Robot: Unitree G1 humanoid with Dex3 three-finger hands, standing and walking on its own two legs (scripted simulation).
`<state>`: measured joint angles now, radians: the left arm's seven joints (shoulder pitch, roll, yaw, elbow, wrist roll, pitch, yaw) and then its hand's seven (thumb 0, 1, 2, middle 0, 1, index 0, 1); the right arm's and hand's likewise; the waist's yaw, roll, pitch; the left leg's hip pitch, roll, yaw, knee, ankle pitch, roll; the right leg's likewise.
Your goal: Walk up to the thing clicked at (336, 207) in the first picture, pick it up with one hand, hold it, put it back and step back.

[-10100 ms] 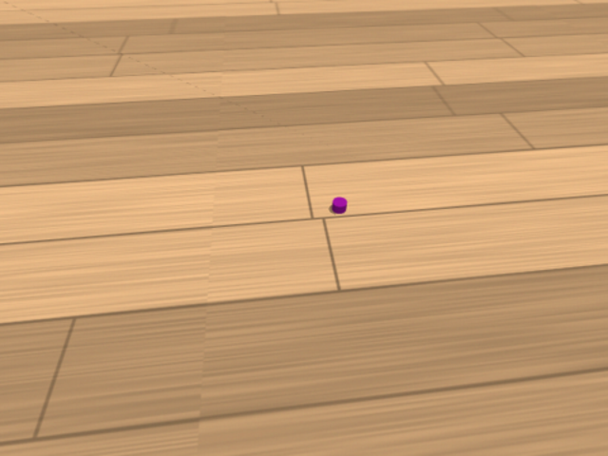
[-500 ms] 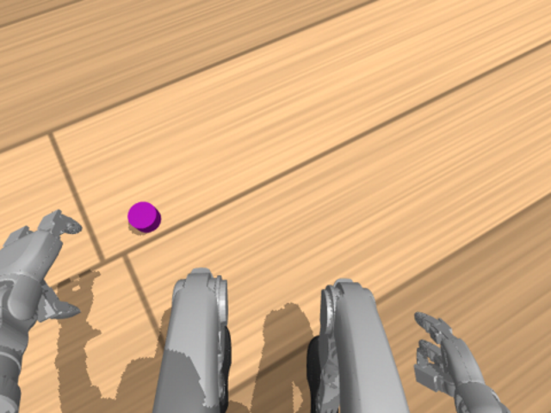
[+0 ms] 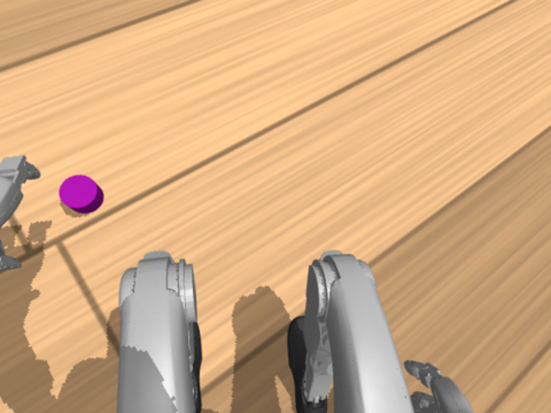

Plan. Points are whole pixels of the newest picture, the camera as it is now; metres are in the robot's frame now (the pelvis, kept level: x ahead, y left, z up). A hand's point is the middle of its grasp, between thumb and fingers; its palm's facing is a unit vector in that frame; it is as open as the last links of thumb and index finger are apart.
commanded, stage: rise first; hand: left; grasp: from above
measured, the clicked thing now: (82, 194) +0.47 +0.38 -0.34
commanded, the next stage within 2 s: approach in 0.94 s
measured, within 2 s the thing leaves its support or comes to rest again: neither
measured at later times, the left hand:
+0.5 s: hand (30, 212) +0.39 +0.39 -0.20, palm faces -0.44 -0.11 -0.89, open 14.2 cm
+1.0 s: hand (41, 209) +0.40 +0.39 -0.22, palm faces -0.45 -0.14 -0.88, open 14.1 cm
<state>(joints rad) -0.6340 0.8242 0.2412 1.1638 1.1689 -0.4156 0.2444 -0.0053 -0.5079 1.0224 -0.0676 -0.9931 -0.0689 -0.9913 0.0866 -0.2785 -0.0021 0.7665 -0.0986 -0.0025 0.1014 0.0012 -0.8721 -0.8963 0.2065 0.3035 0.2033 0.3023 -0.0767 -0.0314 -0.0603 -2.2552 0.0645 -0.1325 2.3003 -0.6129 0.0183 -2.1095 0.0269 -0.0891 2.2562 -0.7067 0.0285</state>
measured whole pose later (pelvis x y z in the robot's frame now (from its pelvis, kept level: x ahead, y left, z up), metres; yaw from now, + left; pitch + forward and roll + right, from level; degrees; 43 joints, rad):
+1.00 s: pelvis +0.01 +0.00 -0.05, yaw -4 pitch +29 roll -10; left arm -0.78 0.96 0.28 1.39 1.29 -0.44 0.37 0.00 -0.51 0.99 -0.07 -1.01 -0.08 -1.00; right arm 0.03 -0.27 0.09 0.78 -0.20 0.02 0.14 0.00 -0.89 -0.90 0.21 0.30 0.20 0.30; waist -0.14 -0.09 0.03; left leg -2.37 0.07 -0.20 2.49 -0.66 0.01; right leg -2.21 0.06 -0.13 2.42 -0.73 0.04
